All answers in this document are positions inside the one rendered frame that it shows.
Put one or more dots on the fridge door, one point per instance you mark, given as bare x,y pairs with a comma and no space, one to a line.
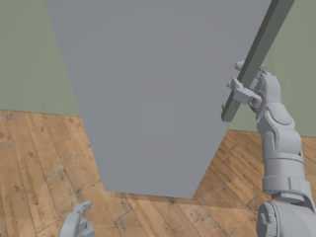
150,78

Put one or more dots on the robot right hand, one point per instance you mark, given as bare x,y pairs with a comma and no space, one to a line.
266,91

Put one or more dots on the handle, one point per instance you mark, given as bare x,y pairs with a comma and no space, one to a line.
262,43

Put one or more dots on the robot right forearm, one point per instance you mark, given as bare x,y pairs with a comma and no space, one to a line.
284,178

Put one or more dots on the robot left hand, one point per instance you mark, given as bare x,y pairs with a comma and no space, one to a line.
73,226

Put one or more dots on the robot right upper arm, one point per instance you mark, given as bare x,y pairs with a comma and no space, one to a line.
279,219

